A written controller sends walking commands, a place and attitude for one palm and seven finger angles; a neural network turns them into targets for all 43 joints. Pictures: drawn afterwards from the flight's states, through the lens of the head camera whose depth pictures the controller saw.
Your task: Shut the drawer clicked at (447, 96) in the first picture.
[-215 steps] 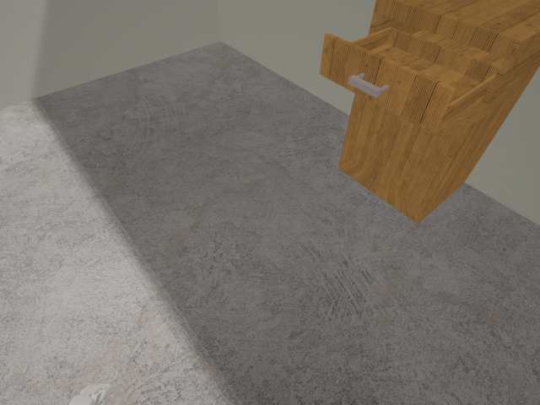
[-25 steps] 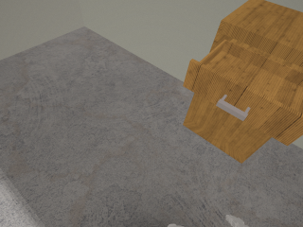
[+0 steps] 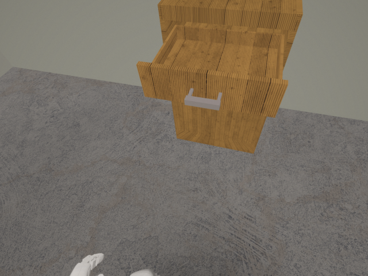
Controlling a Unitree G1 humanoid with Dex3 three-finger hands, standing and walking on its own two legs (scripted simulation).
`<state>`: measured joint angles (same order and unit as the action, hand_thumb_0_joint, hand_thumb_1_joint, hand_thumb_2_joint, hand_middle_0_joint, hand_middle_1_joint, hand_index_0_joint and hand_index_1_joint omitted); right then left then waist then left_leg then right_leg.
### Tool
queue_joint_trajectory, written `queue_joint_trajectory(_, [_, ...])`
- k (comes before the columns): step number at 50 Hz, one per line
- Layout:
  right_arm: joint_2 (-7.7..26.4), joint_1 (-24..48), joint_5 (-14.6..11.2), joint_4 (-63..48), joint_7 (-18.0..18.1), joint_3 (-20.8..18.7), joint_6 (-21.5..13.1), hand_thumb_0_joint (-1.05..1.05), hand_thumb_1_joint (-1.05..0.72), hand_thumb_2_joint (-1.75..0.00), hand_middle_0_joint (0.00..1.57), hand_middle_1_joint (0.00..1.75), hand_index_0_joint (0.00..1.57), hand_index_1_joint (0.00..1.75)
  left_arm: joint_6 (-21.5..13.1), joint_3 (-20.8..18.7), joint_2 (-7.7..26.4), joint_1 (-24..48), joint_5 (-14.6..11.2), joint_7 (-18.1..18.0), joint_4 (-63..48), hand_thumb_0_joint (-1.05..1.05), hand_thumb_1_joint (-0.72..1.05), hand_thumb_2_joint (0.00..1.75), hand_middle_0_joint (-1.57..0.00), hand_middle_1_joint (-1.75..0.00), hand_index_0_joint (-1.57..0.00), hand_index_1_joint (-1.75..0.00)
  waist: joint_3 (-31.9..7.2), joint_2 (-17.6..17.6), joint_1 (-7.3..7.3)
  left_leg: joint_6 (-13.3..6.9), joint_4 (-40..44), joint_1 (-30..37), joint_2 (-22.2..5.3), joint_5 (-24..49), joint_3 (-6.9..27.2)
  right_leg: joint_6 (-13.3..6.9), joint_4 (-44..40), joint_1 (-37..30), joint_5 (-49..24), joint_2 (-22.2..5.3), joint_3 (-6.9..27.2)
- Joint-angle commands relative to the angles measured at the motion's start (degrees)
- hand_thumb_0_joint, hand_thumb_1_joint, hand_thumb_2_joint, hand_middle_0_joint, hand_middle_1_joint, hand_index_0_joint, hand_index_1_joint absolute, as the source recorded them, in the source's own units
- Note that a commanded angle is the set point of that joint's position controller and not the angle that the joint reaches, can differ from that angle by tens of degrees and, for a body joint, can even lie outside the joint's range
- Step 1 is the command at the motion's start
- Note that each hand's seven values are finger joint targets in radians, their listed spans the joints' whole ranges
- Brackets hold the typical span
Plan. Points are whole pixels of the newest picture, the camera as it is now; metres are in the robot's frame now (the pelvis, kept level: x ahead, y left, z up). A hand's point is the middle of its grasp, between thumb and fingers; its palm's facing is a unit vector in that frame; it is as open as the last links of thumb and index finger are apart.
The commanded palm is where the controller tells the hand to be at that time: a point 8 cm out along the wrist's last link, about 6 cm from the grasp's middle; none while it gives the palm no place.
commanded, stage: turn to face it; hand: left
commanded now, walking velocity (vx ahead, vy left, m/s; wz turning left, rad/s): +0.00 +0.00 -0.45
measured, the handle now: (203, 98) +0.62 -0.04 -0.03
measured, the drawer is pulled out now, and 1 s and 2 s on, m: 0.30 0.30 0.30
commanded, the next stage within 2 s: take the last steps up to it in 0.42 s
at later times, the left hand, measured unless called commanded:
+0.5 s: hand out of the picture +0.09 +0.22 -0.17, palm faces -0.14 -0.97 -0.19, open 7.4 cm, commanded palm none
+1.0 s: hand (149, 268) +0.16 +0.10 -0.14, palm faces -0.33 -0.92 -0.20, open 7.4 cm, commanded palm none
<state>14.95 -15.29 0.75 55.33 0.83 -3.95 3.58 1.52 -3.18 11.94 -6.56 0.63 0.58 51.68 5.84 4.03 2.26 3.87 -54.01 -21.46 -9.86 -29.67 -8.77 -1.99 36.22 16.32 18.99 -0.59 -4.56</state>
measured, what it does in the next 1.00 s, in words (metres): steps on the spot, turning right: left foot, then right foot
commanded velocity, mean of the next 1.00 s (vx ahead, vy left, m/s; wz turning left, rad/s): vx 0.15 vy -0.03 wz -0.19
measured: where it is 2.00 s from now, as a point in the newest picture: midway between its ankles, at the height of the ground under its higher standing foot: (223, 254)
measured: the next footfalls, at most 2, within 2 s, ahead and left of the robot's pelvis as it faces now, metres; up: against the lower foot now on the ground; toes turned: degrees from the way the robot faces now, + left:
left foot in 0.42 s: +0.06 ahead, +0.12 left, +0.00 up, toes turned -7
right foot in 0.96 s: +0.01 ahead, -0.15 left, +0.00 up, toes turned -24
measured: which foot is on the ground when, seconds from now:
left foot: up 0.00-0.40, down 0.42-0.96, up 0.98-1.00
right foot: down 0.00-0.42, up 0.44-0.94, down 0.96-1.00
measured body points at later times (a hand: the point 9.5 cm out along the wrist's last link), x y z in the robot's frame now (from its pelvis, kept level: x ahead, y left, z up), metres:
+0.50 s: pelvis -0.01 +0.04 +0.01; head +0.02 +0.06 +0.46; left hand +0.10 +0.27 -0.15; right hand +0.03 -0.22 -0.11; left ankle +0.02 +0.13 -0.72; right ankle -0.03 -0.09 -0.69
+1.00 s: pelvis +0.01 -0.03 +0.01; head +0.01 -0.05 +0.46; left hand +0.18 +0.15 -0.13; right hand -0.17 -0.22 -0.15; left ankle +0.02 +0.12 -0.71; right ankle -0.03 -0.13 -0.73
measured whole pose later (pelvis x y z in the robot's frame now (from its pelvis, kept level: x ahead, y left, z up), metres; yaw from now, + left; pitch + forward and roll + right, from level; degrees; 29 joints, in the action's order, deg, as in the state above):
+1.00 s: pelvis +0.01 -0.03 +0.01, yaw -18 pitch -1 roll +0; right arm 11.7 -25.6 1.6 65.7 0.4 -2.9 0.9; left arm -0.8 -2.7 9.5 -8.6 1.1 1.2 58.8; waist 0.8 2.1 4.0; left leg 1.7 -37.7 -13.6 -7.4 -24.9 -7.5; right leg -1.1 29.1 12.6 15.5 -1.6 -6.2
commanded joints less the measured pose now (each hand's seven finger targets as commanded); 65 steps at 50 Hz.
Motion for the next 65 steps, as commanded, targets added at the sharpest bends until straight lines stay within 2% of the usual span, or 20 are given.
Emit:
queue_joint_trajectory(1, [3.73, 4.35, 0.23, -6.5, 0.44, -0.76, -1.6, 0.0, -0.9, -0.9, 0.2, 0.3, 0.2, 0.3, -0.51, -3.39, 12.11, -3.44, 0.09, -1.92, -2.84, 0.0, 0.9, 0.9, -0.2, -0.3, -0.2, -0.3, -6.69, -12.89, -3.24, 1.45, -13.14, -13.19, 0.59, 4.13, 7.99, -8.4, -15.95, -9.61, -30.42, -15.53, 17.6])
queue_joint_trajectory(5, [3.38, 1.28, 0.37, -4.55, 0.24, -1.01, -1.39, 0.0, -0.9, -0.9, 0.2, 0.3, 0.2, 0.3, -1.37, -2.78, 11.19, -3.34, 0.12, -1.42, -2.96, 0.0, 0.9, 0.9, -0.2, -0.3, -0.2, -0.3, -7.36, -11.84, -1.8, 2.42, -9.29, -9.78, 2.88, 9.05, 7.08, -6.77, -15.17, -8.05, -34.15, -11.6, 14.4])
queue_joint_trajectory(15, [2.36, 5.49, -0.33, -6.27, 0.59, -0.27, -2.24, 0.0, -0.9, -0.9, 0.2, 0.3, 0.2, 0.3, -0.63, -3.29, 12.02, -5.08, 0.83, -1.59, -2.55, 0.0, 0.9, 0.9, -0.2, -0.3, -0.2, -0.3, -8.32, -13.61, -3.39, 0.73, 8.41, -2.04, 6.59, 4.93, 6.96, -9.67, -15.12, -7.14, -28.51, -11.96, 23.35])
queue_joint_trajectory(19, [2.52, -1.65, -0.6, -3.77, 1.27, -0.02, -3.3, 0.0, -0.9, -0.9, 0.2, 0.3, 0.2, 0.3, -0.03, -2.97, 10.45, -2.15, 0.0, -1.55, -2.83, 0.0, 0.9, 0.9, -0.2, -0.3, -0.2, -0.3, -9.12, -10.71, 0.21, -0.85, 29.23, 14.1, 7.13, 17.8, 6.41, -4.51, -9.68, 0.84, -22.57, -7.46, 21.87])
queue_joint_trajectory(20, [5.92, -2.54, -0.3, -3.77, 1.36, -0.47, -3.81, 0.0, -0.9, -0.9, 0.2, 0.3, 0.2, 0.3, 0.3, -2.42, 7.35, -4.1, -0.31, -1.42, -3.16, 0.0, 0.9, 0.9, -0.2, -0.3, -0.2, -0.3, -9.77, -0.06, 0.11, -3.21, 35.41, 20.1, -1.05, 18.86, 15.03, -1.56, -3.03, 7.84, -10.05, -1.9, 17.75])
queue_joint_trajectory(21, [10.57, -1.67, 0.32, -5.03, 1.26, -1.13, -3.67, 0.0, -0.9, -0.9, 0.2, 0.3, 0.2, 0.3, 0.5, -1.95, 4.73, -5.42, -0.48, -1.01, -3.73, 0.0, 0.9, 0.9, -0.2, -0.3, -0.2, -0.3, -7.65, 15.39, -0.69, -8.55, 40.0, 18.53, -13.62, 23.99, 28.12, 2.15, 8.69, 15.16, 10.99, 4.5, 8.99])
queue_joint_trajectory(22, [10.58, -0.29, 0.66, -5.89, 1.17, -0.84, -3.19, 0.0, -0.9, -0.9, 0.2, 0.3, 0.2, 0.3, 0.74, -2.36, 6.59, -4.29, 0.18, -1.08, -3.41, 0.0, 0.9, 0.9, -0.2, -0.3, -0.2, -0.3, -5.44, 11.27, -0.37, -12.63, 40.73, 10.21, -16.73, 21.89, 28.8, 2.64, 18.56, 12.87, 14.19, 2.3, 9.25])
queue_joint_trajectory(24, [5.56, 5.03, 0.74, -6.43, 1.85, 0.48, -3.64, 0.0, -0.9, -0.9, 0.2, 0.3, 0.2, 0.3, 1.53, -3.36, 7.74, -5.84, 1.0, -0.65, -0.74, 0.0, 0.9, 0.9, -0.2, -0.3, -0.2, -0.3, -2.23, 7.24, -3.04, -9.96, 42.35, 5.54, -9.58, 19.32, 20.14, 3.63, 26.47, 12.0, 7.04, 1.05, 10.02])
queue_joint_trajectory(27, [4.31, 3.73, 0.72, -5.62, 1.94, 1.06, -4.34, 0.0, -0.9, -0.9, 0.2, 0.3, 0.2, 0.3, 1.23, -2.67, 5.58, -8.39, 0.72, -0.12, 1.19, 0.0, 0.9, 0.9, -0.2, -0.3, -0.2, -0.3, -5.82, 4.2, -3.25, -9.72, 39.88, 11.19, -5.93, 26.29, 12.92, 4.49, 28.9, 12.83, 2.57, 0.32, 8.02])
queue_joint_trajectory(37, [5.66, -9.62, 1.22, 1.55, 1.28, -0.87, -5.79, 0.0, -0.9, -0.9, 0.2, 0.3, 0.2, 0.3, 0.26, -1.18, 3.12, 0.29, 1.07, 1.6, 0.56, 0.0, 0.9, 0.9, -0.2, -0.3, -0.2, -0.3, -2.26, 3.17, 2.41, -12.36, 45.45, 18.19, -11.09, 6.78, 16.58, 4.02, 13.8, 16.42, 3.99, -3.98, 3.46])
queue_joint_trajectory(42, [6.42, -8.8, 1.51, 3.46, 0.73, -1.26, -5.58, 0.0, -0.9, -0.9, 0.2, 0.3, 0.2, 0.3, -0.57, -0.63, 1.48, -0.04, 0.76, 1.79, 1.95, 0.0, 0.9, 0.9, -0.2, -0.3, -0.2, -0.3, -2.76, 6.59, 1.64, -11.11, 44.54, 13.52, -9.77, 3.95, 13.41, 2.89, 2.57, 7.54, 5.13, -2.97, -0.1])
queue_joint_trajectory(45, [5.48, -7.42, 1.3, 4.7, 0.3, -1.06, -5.22, 0.0, -0.9, -0.9, 0.2, 0.3, 0.2, 0.3, -1.47, -0.76, 1.53, -5.42, 0.61, 1.44, 4.77, 0.0, 0.9, 0.9, -0.2, -0.3, -0.2, -0.3, -4.66, 4.6, -1.47, -8.79, 38.66, 8.72, -6.94, 3.73, 10.18, 2.28, -9.12, -4.59, -1.48, -0.55, -3.03])
queue_joint_trajectory(46, [4.08, -7.36, 1.07, 5.03, 0.1, -0.74, -5.22, 0.0, -0.9, -0.9, 0.2, 0.3, 0.2, 0.3, -1.97, -0.98, 2.47, -8.8, 0.63, 1.08, 6.35, 0.0, 0.9, 0.9, -0.2, -0.3, -0.2, -0.3, -5.74, 0.57, -3.11, -7.19, 33.79, 4.94, -4.73, 3.64, 7.94, 1.82, -14.09, -11.95, -3.77, -0.54, -2.21])
queue_joint_trajectory(47, [1.56, -6.75, 0.64, 4.87, -0.23, -0.13, -5.36, 0.0, -0.9, -0.9, 0.2, 0.3, 0.2, 0.3, -2.64, -1.61, 5.2, -13.25, 0.83, 0.4, 8.16, 0.0, 0.9, 0.9, -0.2, -0.3, -0.2, -0.3, -6.74, -6.24, -5.42, -4.94, 25.04, -4.72, -1.56, 0.82, 3.29, -0.01, -18.2, -22.42, 1.23, -6.75, 4.65])
queue_joint_trajectory(48, [-2.47, -3.78, 0.23, 2.65, -0.54, 1.26, -5.46, 0.0, -0.9, -0.9, 0.2, 0.3, 0.2, 0.3, -3.09, -2.59, 11.27, -19.1, 1.01, -0.46, 9.88, 0.0, 0.9, 0.9, -0.2, -0.3, -0.2, -0.3, -5.21, -23.85, -8.16, -2.31, 8.14, -18.6, 5.37, -5.6, -2.77, -5.03, -26.51, -27.22, 11.55, -20.02, 23.5])
queue_joint_trajectory(49, [0.77, 0.62, 0.87, 1.03, -0.62, 0.73, -4.99, 0.0, -0.9, -0.9, 0.2, 0.3, 0.2, 0.3, -2.88, -2.4, 12.03, -20.85, 0.11, -1.02, 10.15, 0.0, 0.9, 0.9, -0.2, -0.3, -0.2, -0.3, -3.0, -18.05, -8.86, -3.06, -0.07, -20.24, 3.96, -4.55, 4.22, -7.88, -30.05, -20.35, 15.55, -23.94, 28.46])
queue_joint_trajectory(51, [0.09, 0.02, 1.04, 2.62, -0.97, -0.07, -4.54, 0.0, -0.9, -0.9, 0.2, 0.3, 0.2, 0.3, -3.41, -2.02, 8.79, -15.15, 0.14, -1.37, 9.63, 0.0, 0.9, 0.9, -0.2, -0.3, -0.2, -0.3, 1.35, -16.54, -5.95, -3.55, -6.47, -19.67, 2.05, 3.71, 5.93, -6.88, -30.96, -13.65, 16.3, -20.89, 23.48])
queue_joint_trajectory(54, [-1.96, -4.61, 1.19, 5.55, -1.25, -0.06, -4.17, 0.0, -0.9, -0.9, 0.2, 0.3, 0.2, 0.3, -4.71, 0.12, 2.45, -11.95, 0.08, -1.5, 9.28, 0.0, 0.9, 0.9, -0.2, -0.3, -0.2, -0.3, 4.03, -9.11, -1.62, -2.16, -7.68, -15.63, 1.28, 13.7, 5.39, -4.91, -29.16, -9.21, -3.54, -15.36, 9.42])
queue_joint_trajectory(59, [-2.71, -1.81, 0.97, 4.09, -1.67, -0.1, -3.98, 0.0, -0.9, -0.9, 0.2, 0.3, 0.2, 0.3, -6.34, 0.92, 1.65, -15.89, 0.14, -1.78, 10.43, 0.0, 0.9, 0.9, -0.2, -0.3, -0.2, -0.3, 2.61, -10.22, -1.58, -1.28, -4.74, -17.23, 1.68, 19.08, 4.58, -5.65, -26.91, -13.11, -25.65, -14.41, 4.44])
queue_joint_trajectory(65, [-2.63, 8.2, 0.51, 0.3, -2.49, 0.32, -4.63, 0.0, -0.9, -0.9, 0.2, 0.3, 0.2, 0.3, -6.57, 0.91, 2.95, -19.81, 0.59, -2.32, 12.37, 0.0, 0.9, 0.9, -0.2, -0.3, -0.2, -0.3, 3.93, -10.34, -3.24, -3.13, 6.07, -16.6, 2.48, 19.81, 3.81, -7.32, -25.43, -15.99, -30.5, -15.4, 5.44])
